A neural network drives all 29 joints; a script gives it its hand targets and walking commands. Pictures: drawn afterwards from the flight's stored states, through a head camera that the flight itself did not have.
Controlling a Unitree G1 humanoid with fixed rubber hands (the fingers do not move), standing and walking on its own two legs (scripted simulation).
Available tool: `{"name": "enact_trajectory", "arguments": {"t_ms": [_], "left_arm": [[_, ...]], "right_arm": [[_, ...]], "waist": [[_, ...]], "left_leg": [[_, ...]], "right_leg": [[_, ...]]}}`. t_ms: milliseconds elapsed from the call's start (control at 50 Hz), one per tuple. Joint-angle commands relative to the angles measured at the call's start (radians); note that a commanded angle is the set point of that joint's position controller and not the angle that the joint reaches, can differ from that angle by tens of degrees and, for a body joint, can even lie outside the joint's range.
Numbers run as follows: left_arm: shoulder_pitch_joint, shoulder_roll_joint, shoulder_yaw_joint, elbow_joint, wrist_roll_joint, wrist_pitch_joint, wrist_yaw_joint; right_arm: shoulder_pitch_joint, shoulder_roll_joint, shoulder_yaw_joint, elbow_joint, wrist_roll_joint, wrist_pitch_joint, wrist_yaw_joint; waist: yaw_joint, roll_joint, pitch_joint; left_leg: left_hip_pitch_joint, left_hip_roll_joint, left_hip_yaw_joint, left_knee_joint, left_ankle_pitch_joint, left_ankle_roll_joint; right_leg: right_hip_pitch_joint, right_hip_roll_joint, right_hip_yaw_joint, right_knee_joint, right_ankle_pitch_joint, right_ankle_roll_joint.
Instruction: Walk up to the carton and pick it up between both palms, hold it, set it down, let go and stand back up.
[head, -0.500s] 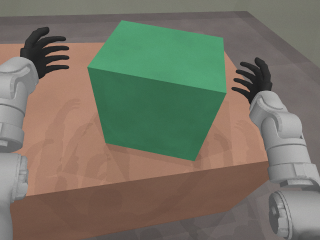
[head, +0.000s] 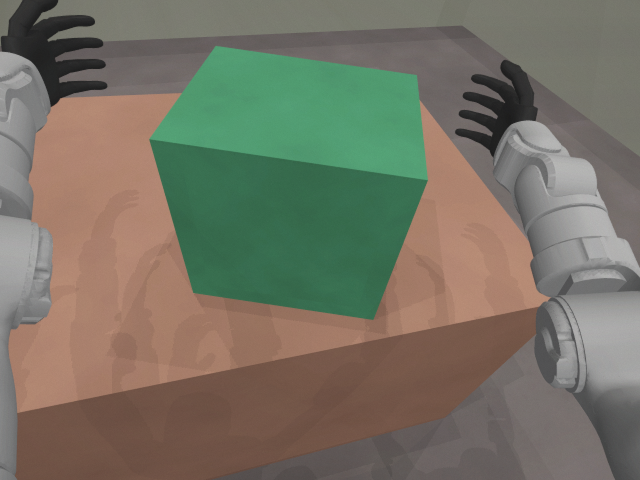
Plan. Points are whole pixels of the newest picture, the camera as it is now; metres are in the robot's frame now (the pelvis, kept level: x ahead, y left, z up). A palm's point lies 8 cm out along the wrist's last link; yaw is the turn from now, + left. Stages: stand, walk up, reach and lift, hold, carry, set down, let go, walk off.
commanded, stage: reach and lift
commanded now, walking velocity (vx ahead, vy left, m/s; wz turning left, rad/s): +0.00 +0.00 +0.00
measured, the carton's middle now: (298, 190) +0.52 -0.06 +0.07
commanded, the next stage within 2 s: none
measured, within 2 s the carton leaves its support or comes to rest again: neither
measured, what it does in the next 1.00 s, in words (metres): stands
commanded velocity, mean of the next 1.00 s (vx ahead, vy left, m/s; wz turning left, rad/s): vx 0.00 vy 0.00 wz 0.00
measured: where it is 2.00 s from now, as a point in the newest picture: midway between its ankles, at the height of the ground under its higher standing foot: outside the picture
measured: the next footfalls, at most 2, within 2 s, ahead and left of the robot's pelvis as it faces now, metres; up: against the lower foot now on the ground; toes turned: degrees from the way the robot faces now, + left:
none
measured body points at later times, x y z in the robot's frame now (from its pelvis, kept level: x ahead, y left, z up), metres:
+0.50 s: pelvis +0.01 -0.01 +0.00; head +0.07 +0.05 +0.44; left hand +0.56 +0.21 +0.25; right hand +0.44 -0.28 +0.23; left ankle +0.04 +0.10 -0.74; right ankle +0.01 -0.16 -0.74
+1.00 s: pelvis +0.01 +0.00 -0.01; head +0.10 +0.04 +0.43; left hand +0.56 +0.18 +0.15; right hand +0.43 -0.28 +0.13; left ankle +0.04 +0.10 -0.74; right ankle +0.01 -0.16 -0.74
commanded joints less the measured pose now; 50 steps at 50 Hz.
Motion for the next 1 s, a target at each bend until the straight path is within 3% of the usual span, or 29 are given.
{"name": "enact_trajectory", "arguments": {"t_ms": [0,320,500,800,980], "left_arm": [[-0.567,0.124,-0.017,-0.086,-0.023,-0.065,0.003],[-0.649,0.073,-0.051,0.032,0.014,-0.113,0.000],[-0.567,0.044,-0.007,-0.006,0.060,-0.164,0.002],[-0.441,0.045,0.066,-0.038,0.074,-0.286,0.024],[-0.401,0.010,0.066,-0.002,0.076,-0.335,0.032]], "right_arm": [[-0.558,-0.219,-0.038,-0.092,0.003,-0.056,0.011],[-0.592,-0.210,-0.033,0.060,0.026,-0.114,0.016],[-0.503,-0.188,-0.040,0.042,0.009,-0.183,0.004],[-0.390,-0.107,-0.050,-0.058,-0.072,-0.290,-0.023],[-0.355,-0.081,-0.045,-0.029,-0.091,-0.330,-0.024]], "waist": [[-0.029,0.215,-0.636],[-0.064,0.322,-0.702],[-0.058,0.368,-0.719],[-0.019,0.271,-0.820],[0.001,0.252,-0.827]], "left_leg": [[0.460,0.003,-0.026,-0.019,0.143,-0.017],[0.523,-0.002,-0.031,0.039,0.302,-0.050],[0.585,-0.002,-0.024,0.077,0.415,-0.082],[0.485,-0.009,0.007,0.095,0.345,-0.067],[0.451,-0.001,0.006,0.103,0.330,-0.074]], "right_leg": [[0.026,0.032,-0.072,-0.013,0.255,-0.100],[-0.023,0.032,-0.084,-0.002,0.388,-0.087],[-0.055,0.041,-0.093,0.000,0.428,-0.083],[-0.023,0.037,-0.084,0.047,0.423,-0.058],[-0.069,0.040,-0.087,0.067,0.369,-0.059]]}}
